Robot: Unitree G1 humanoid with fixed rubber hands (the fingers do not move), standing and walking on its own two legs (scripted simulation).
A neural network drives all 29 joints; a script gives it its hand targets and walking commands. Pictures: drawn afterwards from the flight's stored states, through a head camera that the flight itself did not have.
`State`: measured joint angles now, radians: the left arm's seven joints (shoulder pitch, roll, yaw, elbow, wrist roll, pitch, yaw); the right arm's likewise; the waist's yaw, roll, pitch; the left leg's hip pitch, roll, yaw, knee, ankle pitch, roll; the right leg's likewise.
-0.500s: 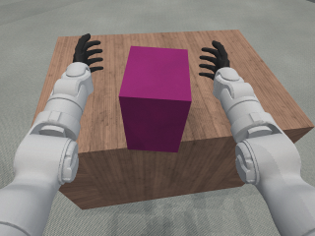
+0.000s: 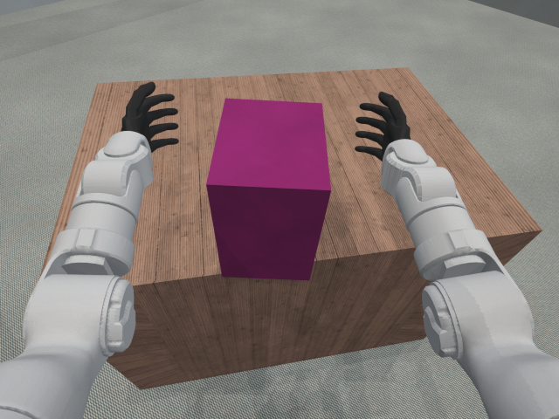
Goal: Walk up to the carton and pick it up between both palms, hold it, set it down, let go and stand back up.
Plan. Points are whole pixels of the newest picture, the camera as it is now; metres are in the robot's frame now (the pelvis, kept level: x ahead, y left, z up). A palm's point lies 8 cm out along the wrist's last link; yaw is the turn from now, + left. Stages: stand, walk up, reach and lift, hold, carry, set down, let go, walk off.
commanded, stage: set down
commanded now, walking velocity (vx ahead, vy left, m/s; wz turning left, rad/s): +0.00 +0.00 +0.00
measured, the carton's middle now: (269, 194) +0.46 +0.04 +0.03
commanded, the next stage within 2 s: none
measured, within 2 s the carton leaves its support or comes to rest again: neither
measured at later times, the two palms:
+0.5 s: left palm (139, 191) +0.37 +0.21 +0.12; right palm (396, 197) +0.39 -0.15 +0.12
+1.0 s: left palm (137, 270) +0.30 +0.22 +0.04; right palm (392, 274) +0.31 -0.15 +0.04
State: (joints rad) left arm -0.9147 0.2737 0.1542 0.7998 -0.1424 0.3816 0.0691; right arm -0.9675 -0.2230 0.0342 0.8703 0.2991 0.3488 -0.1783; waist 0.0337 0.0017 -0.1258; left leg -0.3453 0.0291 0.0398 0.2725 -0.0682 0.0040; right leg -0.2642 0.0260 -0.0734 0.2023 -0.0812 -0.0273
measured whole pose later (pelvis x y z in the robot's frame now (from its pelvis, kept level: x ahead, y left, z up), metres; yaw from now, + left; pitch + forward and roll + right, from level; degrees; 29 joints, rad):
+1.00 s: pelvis +0.01 +0.00 +0.00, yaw -2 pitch +3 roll -1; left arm -0.11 0.17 0.04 0.18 -0.16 0.19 0.07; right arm -0.10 -0.16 0.09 0.21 0.23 0.08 -0.14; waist 0.08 -0.01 0.01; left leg -0.23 0.03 0.07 0.30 -0.12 0.00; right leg -0.17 0.02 -0.04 0.25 -0.13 -0.02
